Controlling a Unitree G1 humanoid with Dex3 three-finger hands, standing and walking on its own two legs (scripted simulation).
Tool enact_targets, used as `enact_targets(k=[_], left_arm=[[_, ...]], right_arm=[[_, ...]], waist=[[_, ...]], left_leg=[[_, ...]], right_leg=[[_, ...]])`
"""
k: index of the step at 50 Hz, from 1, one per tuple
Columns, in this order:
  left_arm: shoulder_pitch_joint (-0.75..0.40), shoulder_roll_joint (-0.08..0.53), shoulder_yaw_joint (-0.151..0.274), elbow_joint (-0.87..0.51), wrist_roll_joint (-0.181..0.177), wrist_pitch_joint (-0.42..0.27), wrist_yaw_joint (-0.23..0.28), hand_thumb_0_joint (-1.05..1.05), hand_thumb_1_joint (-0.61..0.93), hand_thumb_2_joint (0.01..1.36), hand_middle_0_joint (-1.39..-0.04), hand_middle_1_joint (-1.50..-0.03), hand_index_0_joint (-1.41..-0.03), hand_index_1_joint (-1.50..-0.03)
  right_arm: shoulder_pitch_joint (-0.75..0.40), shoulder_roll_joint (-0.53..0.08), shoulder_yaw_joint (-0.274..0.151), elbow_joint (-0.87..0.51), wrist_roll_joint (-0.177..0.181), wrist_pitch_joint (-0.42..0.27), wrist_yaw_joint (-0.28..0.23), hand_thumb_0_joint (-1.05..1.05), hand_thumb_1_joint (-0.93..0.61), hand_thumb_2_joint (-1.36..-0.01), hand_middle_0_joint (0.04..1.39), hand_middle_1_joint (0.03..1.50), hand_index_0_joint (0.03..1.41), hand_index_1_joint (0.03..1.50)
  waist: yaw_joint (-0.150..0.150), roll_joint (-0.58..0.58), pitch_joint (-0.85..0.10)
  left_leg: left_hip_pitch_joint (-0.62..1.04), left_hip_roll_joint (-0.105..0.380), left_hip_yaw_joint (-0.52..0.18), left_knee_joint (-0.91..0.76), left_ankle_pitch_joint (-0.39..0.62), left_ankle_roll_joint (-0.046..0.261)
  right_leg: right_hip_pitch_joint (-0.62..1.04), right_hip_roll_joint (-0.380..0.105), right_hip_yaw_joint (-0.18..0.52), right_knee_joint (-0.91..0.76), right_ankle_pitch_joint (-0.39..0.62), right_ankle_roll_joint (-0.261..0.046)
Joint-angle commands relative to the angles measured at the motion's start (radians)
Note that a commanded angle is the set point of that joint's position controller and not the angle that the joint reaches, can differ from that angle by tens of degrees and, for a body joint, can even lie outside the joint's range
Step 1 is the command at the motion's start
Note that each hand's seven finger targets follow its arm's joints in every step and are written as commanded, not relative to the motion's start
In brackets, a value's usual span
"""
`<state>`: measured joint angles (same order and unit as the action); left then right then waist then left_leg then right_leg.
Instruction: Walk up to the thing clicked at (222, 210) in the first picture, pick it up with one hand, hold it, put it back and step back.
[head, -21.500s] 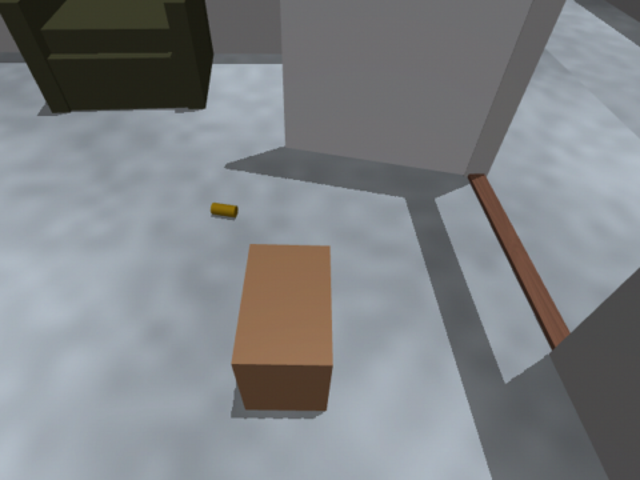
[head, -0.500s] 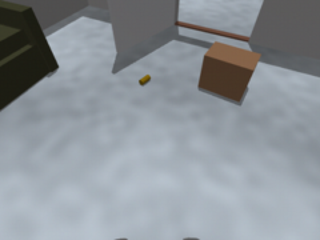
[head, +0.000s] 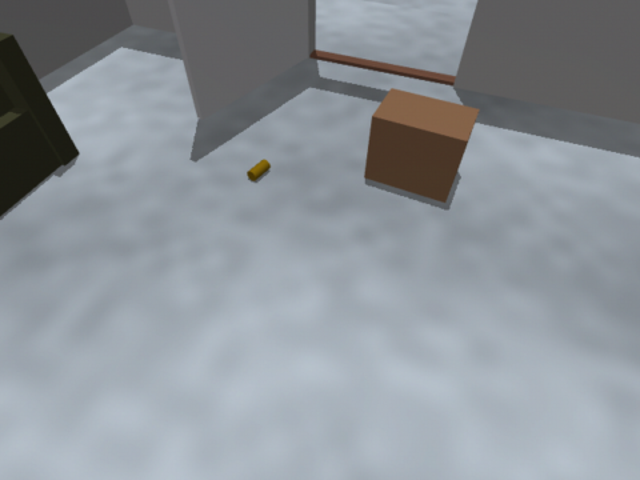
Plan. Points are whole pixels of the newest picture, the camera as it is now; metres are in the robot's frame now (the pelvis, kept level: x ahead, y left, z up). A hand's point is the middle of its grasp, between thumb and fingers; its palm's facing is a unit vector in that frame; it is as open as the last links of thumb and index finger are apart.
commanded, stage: walk up
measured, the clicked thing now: (258, 170) +1.52 +0.23 -0.73
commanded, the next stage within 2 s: stand in 1.06 s
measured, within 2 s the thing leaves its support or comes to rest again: neither
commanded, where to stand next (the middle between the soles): +0.08 +0.00 m, yaw +1 degrees
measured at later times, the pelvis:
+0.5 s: pelvis +0.01 +0.01 +0.00, yaw -3 degrees
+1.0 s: pelvis +0.02 +0.02 +0.00, yaw -6 degrees
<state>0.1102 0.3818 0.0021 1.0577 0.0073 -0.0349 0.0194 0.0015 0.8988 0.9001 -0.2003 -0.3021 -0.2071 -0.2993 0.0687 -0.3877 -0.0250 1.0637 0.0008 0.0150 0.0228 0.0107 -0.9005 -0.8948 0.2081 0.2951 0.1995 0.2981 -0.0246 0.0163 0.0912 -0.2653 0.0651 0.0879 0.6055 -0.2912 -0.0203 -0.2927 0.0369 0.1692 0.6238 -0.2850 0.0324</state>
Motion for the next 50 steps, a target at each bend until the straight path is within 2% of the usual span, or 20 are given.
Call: enact_targets(k=[1, 5, 9, 16, 23, 26, 29, 32, 35, 37, 38, 40, 41, 42, 43, 44, 45, 47, 49, 50], left_arm=[[-0.056, 0.229, 0.047, -0.060, -0.002, -0.018, 0.011, 0.000, 0.900, 0.900, -0.200, -0.300, -0.200, -0.300], [-0.050, 0.225, 0.046, -0.053, 0.000, -0.015, 0.010, 0.000, 0.900, 0.900, -0.200, -0.300, -0.200, -0.300], [-0.031, 0.223, 0.048, -0.050, -0.001, -0.014, 0.012, 0.000, 0.900, 0.900, -0.200, -0.300, -0.200, -0.300], [-0.039, 0.230, 0.052, -0.062, 0.001, -0.008, 0.013, 0.000, 0.900, 0.900, -0.200, -0.300, -0.200, -0.300], [-0.026, 0.228, 0.053, -0.075, 0.005, -0.008, 0.015, 0.000, 0.900, 0.900, -0.200, -0.300, -0.200, -0.300], [-0.013, 0.233, 0.054, -0.079, 0.006, -0.008, 0.016, 0.000, 0.900, 0.900, -0.200, -0.300, -0.200, -0.300], [-0.034, 0.240, 0.055, -0.096, 0.007, -0.008, 0.017, 0.000, 0.900, 0.900, -0.200, -0.300, -0.200, -0.300], [-0.018, 0.230, 0.051, -0.096, 0.006, -0.005, 0.017, 0.000, 0.900, 0.900, -0.200, -0.300, -0.200, -0.300], [-0.004, 0.219, 0.054, -0.101, 0.004, -0.004, 0.018, 0.000, 0.900, 0.900, -0.200, -0.300, -0.200, -0.300], [0.048, 0.218, 0.060, -0.088, 0.003, -0.001, 0.019, 0.000, 0.900, 0.900, -0.200, -0.300, -0.200, -0.300], [0.058, 0.221, 0.062, -0.090, 0.006, -0.002, 0.018, 0.000, 0.900, 0.900, -0.200, -0.300, -0.200, -0.300], [0.031, 0.217, 0.067, -0.087, 0.010, -0.009, 0.014, 0.000, 0.900, 0.900, -0.200, -0.300, -0.200, -0.300], [0.026, 0.229, 0.068, -0.088, 0.011, -0.012, 0.015, 0.000, 0.900, 0.900, -0.200, -0.300, -0.200, -0.300], [0.024, 0.261, 0.071, -0.090, 0.012, -0.018, 0.018, 0.000, 0.900, 0.900, -0.200, -0.300, -0.200, -0.300], [0.018, 0.288, 0.074, -0.093, 0.015, -0.021, 0.020, 0.000, 0.900, 0.900, -0.200, -0.300, -0.200, -0.300], [-0.005, 0.296, 0.075, -0.100, 0.017, -0.020, 0.022, 0.000, 0.900, 0.900, -0.200, -0.300, -0.200, -0.300], [-0.024, 0.288, 0.073, -0.103, 0.017, -0.020, 0.024, 0.000, 0.900, 0.900, -0.200, -0.300, -0.200, -0.300], [-0.082, 0.243, 0.061, -0.113, 0.010, -0.017, 0.022, 0.000, 0.900, 0.900, -0.200, -0.300, -0.200, -0.300], [-0.051, 0.184, 0.043, -0.103, -0.003, -0.015, 0.018, 0.000, 0.900, 0.900, -0.200, -0.300, -0.200, -0.300], [-0.026, 0.187, 0.046, -0.084, -0.004, -0.014, 0.018, 0.000, 0.900, 0.900, -0.200, -0.300, -0.200, -0.300]], right_arm=[[-0.059, -0.213, -0.048, -0.050, 0.002, -0.017, -0.009, 0.000, -0.900, -0.900, 0.200, 0.300, 0.200, 0.300], [-0.078, -0.215, -0.049, -0.042, -0.001, -0.016, -0.007, 0.000, -0.900, -0.900, 0.200, 0.300, 0.200, 0.300], [-0.090, -0.220, -0.053, -0.042, -0.003, -0.016, -0.007, 0.000, -0.900, -0.900, 0.200, 0.300, 0.200, 0.300], [-0.099, -0.214, -0.059, -0.052, -0.003, -0.008, -0.006, 0.000, -0.900, -0.900, 0.200, 0.300, 0.200, 0.300], [-0.089, -0.217, -0.069, -0.063, -0.003, -0.003, -0.005, 0.000, -0.900, -0.900, 0.200, 0.300, 0.200, 0.300], [-0.097, -0.211, -0.071, -0.072, 0.000, -0.001, -0.004, 0.000, -0.900, -0.900, 0.200, 0.300, 0.200, 0.300], [-0.087, -0.207, -0.072, -0.072, -0.004, 0.001, -0.004, 0.000, -0.900, -0.900, 0.200, 0.300, 0.200, 0.300], [-0.078, -0.217, -0.078, -0.070, -0.004, 0.000, -0.004, 0.000, -0.900, -0.900, 0.200, 0.300, 0.200, 0.300], [-0.071, -0.243, -0.086, -0.076, -0.009, -0.003, -0.005, 0.000, -0.900, -0.900, 0.200, 0.300, 0.200, 0.300], [-0.102, -0.251, -0.091, -0.095, -0.010, -0.003, -0.006, 0.000, -0.900, -0.900, 0.200, 0.300, 0.200, 0.300], [-0.107, -0.248, -0.090, -0.106, -0.014, -0.003, -0.006, 0.000, -0.900, -0.900, 0.200, 0.300, 0.200, 0.300], [-0.096, -0.222, -0.084, -0.105, -0.015, 0.007, -0.004, 0.000, -0.900, -0.900, 0.200, 0.300, 0.200, 0.300], [-0.108, -0.204, -0.077, -0.111, -0.009, 0.012, -0.003, 0.000, -0.900, -0.900, 0.200, 0.300, 0.200, 0.300], [-0.117, -0.181, -0.071, -0.118, -0.003, 0.016, -0.002, 0.000, -0.900, -0.900, 0.200, 0.300, 0.200, 0.300], [-0.100, -0.164, -0.065, -0.117, 0.002, 0.020, -0.003, 0.000, -0.900, -0.900, 0.200, 0.300, 0.200, 0.300], [-0.073, -0.161, -0.062, -0.109, 0.002, 0.019, -0.002, 0.000, -0.900, -0.900, 0.200, 0.300, 0.200, 0.300], [-0.049, -0.161, -0.062, -0.094, 0.004, 0.014, -0.002, 0.000, -0.900, -0.900, 0.200, 0.300, 0.200, 0.300], [0.019, -0.174, -0.067, -0.066, 0.002, 0.002, -0.003, 0.000, -0.900, -0.900, 0.200, 0.300, 0.200, 0.300], [-0.022, -0.215, -0.073, -0.069, -0.004, -0.009, -0.004, 0.000, -0.900, -0.900, 0.200, 0.300, 0.200, 0.300], [-0.049, -0.219, -0.070, -0.077, -0.004, -0.012, -0.004, 0.000, -0.900, -0.900, 0.200, 0.300, 0.200, 0.300]], waist=[[-0.007, -0.048, -0.114], [-0.003, -0.038, -0.122], [0.004, -0.023, -0.140], [-0.002, -0.015, -0.117], [-0.006, -0.030, -0.135], [0.000, -0.042, -0.133], [-0.013, -0.054, -0.124], [-0.009, -0.045, -0.143], [-0.010, 0.021, -0.149], [0.012, 0.071, -0.152], [0.017, 0.068, -0.144], [0.011, 0.039, -0.086], [0.010, -0.001, -0.057], [0.009, -0.060, -0.050], [0.005, -0.114, -0.060], [-0.004, -0.131, -0.071], [-0.012, -0.131, -0.095], [-0.045, -0.135, -0.152], [-0.014, -0.041, -0.156], [0.008, -0.016, -0.155]], left_leg=[[0.099, 0.075, -0.103, -0.138, -0.089, 0.071], [0.116, 0.091, -0.102, -0.167, -0.102, 0.077], [0.142, 0.106, -0.084, -0.163, -0.044, 0.086], [0.140, 0.091, -0.076, -0.159, -0.080, 0.077], [0.154, 0.098, -0.068, -0.146, -0.066, 0.089], [0.165, 0.088, -0.059, -0.125, -0.060, 0.086], [0.152, 0.072, -0.057, -0.119, -0.075, 0.079], [0.187, 0.098, -0.073, -0.141, -0.057, 0.094], [0.157, 0.156, -0.099, -0.195, -0.021, 0.126], [0.140, 0.212, -0.120, -0.190, 0.026, 0.163], [0.115, 0.209, -0.101, -0.167, 0.036, 0.166], [0.035, 0.153, -0.058, -0.112, -0.034, 0.123], [0.034, 0.104, -0.019, -0.056, -0.071, 0.095], [0.056, 0.045, -0.006, 0.015, -0.061, 0.067], [0.068, 0.005, -0.029, 0.066, -0.098, 0.050], [0.066, -0.009, -0.050, 0.045, -0.144, 0.045], [0.086, -0.005, -0.068, 0.001, -0.137, 0.048], [0.179, 0.030, -0.090, -0.106, 0.009, 0.066], [0.200, 0.120, -0.149, -0.209, 0.089, 0.109], [0.178, 0.156, -0.161, -0.227, 0.125, 0.132]], right_leg=[[-0.057, -0.090, 0.104, -0.143, 0.162, -0.092], [-0.053, -0.078, 0.085, -0.138, 0.174, -0.085], [-0.038, -0.072, 0.060, -0.121, 0.237, -0.077], [-0.060, -0.071, 0.088, -0.131, 0.216, -0.086], [-0.054, -0.069, 0.079, -0.115, 0.246, -0.087], [-0.063, -0.070, 0.099, -0.126, 0.245, -0.094], [-0.077, -0.081, 0.130, -0.141, 0.232, -0.102], [-0.084, -0.060, 0.086, -0.104, 0.248, -0.094], [-0.049, -0.022, -0.003, 0.002, 0.262, -0.071], [-0.021, -0.014, -0.049, 0.066, 0.155, -0.064], [-0.009, -0.020, -0.051, 0.061, 0.138, -0.068], [0.011, -0.044, 0.001, -0.036, 0.159, -0.093], [-0.022, -0.080, 0.069, -0.122, 0.191, -0.111], [-0.066, -0.127, 0.197, -0.183, 0.203, -0.140], [-0.091, -0.176, 0.322, -0.231, 0.169, -0.180], [-0.081, -0.197, 0.361, -0.248, 0.149, -0.200], [-0.060, -0.193, 0.340, -0.240, 0.170, -0.196], [-0.049, -0.160, 0.208, -0.196, 0.237, -0.136], [-0.032, -0.061, 0.046, -0.093, 0.251, -0.070], [0.017, -0.033, -0.011, -0.053, 0.234, -0.055]])
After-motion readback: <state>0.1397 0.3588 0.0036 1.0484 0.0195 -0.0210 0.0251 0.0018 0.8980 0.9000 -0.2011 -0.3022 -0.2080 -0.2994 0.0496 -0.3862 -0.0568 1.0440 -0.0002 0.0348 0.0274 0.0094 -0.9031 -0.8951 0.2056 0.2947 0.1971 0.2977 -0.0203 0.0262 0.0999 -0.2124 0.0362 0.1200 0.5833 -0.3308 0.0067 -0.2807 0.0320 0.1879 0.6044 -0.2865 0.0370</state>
